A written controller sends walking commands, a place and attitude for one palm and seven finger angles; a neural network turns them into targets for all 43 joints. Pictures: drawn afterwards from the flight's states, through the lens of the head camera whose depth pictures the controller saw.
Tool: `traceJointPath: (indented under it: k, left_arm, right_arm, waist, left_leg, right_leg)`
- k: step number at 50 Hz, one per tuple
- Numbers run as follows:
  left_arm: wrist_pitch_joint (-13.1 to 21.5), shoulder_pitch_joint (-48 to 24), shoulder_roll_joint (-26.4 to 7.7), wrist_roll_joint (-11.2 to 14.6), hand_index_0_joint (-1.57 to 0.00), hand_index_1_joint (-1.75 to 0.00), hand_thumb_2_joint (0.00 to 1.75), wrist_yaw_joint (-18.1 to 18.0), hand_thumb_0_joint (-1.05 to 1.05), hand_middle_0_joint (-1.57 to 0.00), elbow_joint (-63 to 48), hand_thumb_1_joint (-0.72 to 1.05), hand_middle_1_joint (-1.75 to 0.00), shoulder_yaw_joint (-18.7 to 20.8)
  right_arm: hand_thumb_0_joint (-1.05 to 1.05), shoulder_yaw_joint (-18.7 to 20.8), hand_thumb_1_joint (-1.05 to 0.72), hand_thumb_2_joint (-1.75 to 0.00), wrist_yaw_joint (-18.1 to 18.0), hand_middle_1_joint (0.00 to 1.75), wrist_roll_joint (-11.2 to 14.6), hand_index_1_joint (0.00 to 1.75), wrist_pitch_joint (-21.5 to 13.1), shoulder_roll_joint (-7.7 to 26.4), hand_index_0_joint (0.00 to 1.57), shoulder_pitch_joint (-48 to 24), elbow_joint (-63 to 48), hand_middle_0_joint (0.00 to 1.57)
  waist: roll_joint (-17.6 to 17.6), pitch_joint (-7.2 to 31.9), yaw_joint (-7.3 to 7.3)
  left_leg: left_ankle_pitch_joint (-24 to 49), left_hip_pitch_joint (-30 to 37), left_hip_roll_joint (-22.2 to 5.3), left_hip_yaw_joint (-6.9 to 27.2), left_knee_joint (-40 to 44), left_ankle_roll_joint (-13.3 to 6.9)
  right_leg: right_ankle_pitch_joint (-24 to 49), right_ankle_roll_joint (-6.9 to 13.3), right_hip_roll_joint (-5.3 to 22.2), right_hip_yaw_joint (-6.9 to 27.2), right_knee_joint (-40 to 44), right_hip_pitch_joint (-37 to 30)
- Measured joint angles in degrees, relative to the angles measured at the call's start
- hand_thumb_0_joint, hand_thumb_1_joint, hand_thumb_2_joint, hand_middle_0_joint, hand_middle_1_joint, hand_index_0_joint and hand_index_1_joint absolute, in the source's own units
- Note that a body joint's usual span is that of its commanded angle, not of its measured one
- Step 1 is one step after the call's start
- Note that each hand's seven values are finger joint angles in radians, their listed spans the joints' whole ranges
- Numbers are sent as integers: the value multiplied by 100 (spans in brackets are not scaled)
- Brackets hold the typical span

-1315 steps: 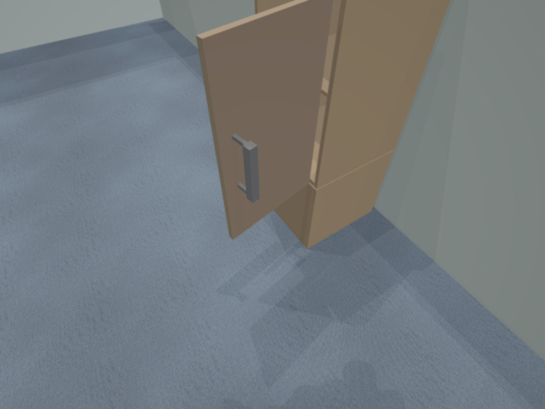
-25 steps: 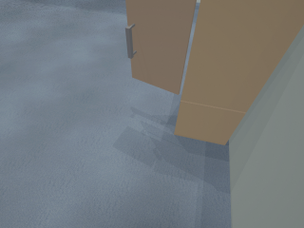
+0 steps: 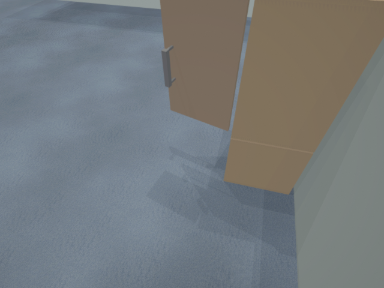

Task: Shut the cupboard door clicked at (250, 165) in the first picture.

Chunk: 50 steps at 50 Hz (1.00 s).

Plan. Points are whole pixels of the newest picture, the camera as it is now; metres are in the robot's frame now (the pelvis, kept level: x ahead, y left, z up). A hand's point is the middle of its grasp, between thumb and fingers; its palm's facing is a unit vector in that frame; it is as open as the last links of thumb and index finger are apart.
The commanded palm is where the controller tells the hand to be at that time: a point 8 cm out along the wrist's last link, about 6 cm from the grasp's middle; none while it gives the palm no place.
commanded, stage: let the arm hang, fingers relaxed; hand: left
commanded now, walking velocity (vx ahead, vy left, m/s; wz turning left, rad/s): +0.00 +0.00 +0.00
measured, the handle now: (169, 66) +0.99 +0.15 -0.06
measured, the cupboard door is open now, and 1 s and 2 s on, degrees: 75 75 75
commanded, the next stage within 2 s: look to check the result in 0.30 s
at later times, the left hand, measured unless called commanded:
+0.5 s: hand out of the picture +0.01 +0.18 -0.17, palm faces +0.03 -0.98 -0.21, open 7.4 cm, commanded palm none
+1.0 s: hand out of the picture +0.07 +0.21 -0.16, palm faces +0.01 -0.96 -0.28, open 7.4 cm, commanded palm none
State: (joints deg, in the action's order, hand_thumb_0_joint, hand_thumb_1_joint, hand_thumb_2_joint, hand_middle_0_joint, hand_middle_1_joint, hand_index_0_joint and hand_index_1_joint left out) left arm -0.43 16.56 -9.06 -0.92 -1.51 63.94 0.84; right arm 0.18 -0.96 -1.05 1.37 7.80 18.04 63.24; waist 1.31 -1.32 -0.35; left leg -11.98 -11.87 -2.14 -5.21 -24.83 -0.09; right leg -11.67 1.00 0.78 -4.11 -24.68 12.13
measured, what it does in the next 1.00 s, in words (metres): stands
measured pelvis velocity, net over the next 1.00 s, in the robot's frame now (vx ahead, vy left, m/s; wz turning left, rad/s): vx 0.03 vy -0.01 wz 0.01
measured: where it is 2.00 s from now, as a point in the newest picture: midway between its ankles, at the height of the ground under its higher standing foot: outside the picture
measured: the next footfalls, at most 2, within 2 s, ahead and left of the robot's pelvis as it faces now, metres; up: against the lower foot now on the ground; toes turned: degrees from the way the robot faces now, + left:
right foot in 1.76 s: +0.09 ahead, -0.12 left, +0.00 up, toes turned +22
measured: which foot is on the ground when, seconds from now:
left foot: down 0.00-1.00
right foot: down 0.00-1.00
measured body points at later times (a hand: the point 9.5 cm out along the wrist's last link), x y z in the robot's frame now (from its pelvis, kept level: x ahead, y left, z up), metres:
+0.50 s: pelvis +0.02 +0.00 +0.00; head +0.03 +0.00 +0.45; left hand +0.01 +0.23 -0.15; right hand +0.01 -0.23 -0.16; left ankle +0.02 +0.12 -0.74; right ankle +0.02 -0.11 -0.74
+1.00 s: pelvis +0.03 -0.01 +0.01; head +0.04 -0.02 +0.45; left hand +0.07 +0.26 -0.14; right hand +0.07 -0.27 -0.15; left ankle +0.02 +0.12 -0.74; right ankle +0.02 -0.11 -0.74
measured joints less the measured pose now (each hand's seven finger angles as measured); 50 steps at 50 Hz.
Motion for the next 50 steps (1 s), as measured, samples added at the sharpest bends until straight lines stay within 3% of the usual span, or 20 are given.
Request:
traceJointPath:
  k: [19, 50]
  left_arm:
    - [64, -31, 28, -3, -20, -30, 90, 4, 1, -20, 33, 91, -30, 4]
    - [142, -627, -514, -1, -20, -30, 90, 93, 1, -20, -8, 91, -30, 26]
  right_arm:
    - [1, 29, -91, -90, -40, 30, 17, 30, -64, 73, 20, -110, 42, 20]
    - [1, 50, -90, -90, 13, 30, 13, 30, -88, 645, 20, -743, 21, 20]
  waist:
    - [-95, -44, 8]
    - [-52, -86, 12]
  left_leg:
    - [-39, 180, 8, -2, 136, 14]
    - [41, 509, -30, 68, 496, 104]
  right_leg:
    - [-48, -8, -4, 3, 119, -172]
    - [-9, 55, -71, -70, 466, -518]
